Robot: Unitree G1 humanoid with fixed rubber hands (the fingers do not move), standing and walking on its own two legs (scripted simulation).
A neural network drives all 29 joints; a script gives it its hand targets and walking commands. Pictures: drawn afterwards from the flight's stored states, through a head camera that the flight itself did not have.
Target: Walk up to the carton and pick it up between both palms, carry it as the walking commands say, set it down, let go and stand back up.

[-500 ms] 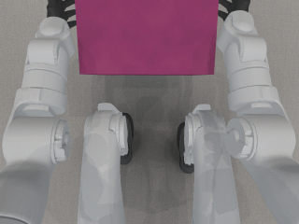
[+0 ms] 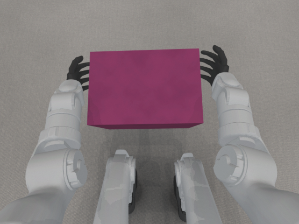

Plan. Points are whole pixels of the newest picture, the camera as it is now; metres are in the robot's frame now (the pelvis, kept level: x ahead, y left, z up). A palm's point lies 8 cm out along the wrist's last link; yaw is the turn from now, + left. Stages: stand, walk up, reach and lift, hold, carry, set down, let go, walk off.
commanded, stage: reach and lift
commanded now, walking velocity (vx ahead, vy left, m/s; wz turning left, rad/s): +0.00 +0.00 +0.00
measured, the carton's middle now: (146, 95) +0.47 +0.04 -0.14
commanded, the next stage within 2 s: none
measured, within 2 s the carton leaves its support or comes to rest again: neither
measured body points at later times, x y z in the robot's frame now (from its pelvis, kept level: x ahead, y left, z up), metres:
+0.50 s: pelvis +0.03 +0.00 +0.07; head +0.19 +0.01 +0.49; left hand +0.43 +0.21 +0.01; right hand +0.47 -0.16 +0.03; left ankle +0.11 +0.11 -0.48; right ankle +0.09 -0.14 -0.48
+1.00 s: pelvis +0.06 +0.01 +0.14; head +0.18 +0.02 +0.57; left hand +0.43 +0.23 +0.08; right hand +0.46 -0.15 +0.10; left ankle +0.11 +0.11 -0.48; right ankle +0.09 -0.14 -0.48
